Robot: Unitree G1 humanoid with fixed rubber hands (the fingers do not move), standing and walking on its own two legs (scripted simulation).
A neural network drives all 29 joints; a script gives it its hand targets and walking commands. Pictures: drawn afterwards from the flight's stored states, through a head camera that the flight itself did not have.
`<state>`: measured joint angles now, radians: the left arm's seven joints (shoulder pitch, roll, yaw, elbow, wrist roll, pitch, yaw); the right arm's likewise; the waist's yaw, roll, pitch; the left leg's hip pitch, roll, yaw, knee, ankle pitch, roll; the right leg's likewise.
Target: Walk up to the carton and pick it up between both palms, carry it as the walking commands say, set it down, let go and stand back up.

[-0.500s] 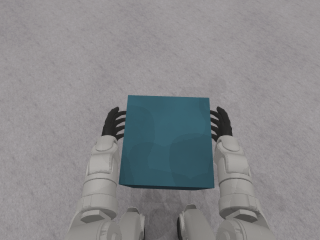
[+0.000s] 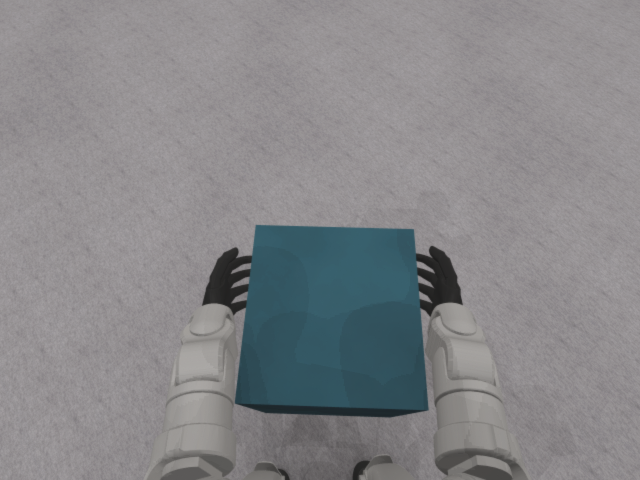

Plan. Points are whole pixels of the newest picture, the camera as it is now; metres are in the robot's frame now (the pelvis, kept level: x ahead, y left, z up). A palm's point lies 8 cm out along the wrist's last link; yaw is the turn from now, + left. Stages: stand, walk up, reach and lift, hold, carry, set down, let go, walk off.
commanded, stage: reach and lift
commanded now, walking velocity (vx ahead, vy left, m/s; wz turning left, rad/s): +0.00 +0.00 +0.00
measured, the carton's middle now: (330, 332) +0.34 -0.01 -0.10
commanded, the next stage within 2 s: none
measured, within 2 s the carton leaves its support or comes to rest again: neither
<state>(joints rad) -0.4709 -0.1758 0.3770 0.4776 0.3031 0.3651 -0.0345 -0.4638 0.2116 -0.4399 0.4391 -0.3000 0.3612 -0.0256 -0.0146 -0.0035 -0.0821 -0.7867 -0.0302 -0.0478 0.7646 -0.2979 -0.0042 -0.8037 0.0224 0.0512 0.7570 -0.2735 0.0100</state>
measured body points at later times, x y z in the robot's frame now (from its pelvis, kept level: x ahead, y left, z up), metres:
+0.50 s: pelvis +0.01 +0.00 +0.04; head +0.04 +0.00 +0.48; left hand +0.35 +0.14 +0.04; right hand +0.34 -0.16 +0.04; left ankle +0.03 +0.12 -0.70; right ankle +0.04 -0.12 -0.70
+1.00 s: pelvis +0.02 +0.00 +0.04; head -0.03 +0.00 +0.49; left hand +0.33 +0.13 +0.09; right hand +0.33 -0.16 +0.09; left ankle +0.03 +0.12 -0.70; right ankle +0.04 -0.12 -0.70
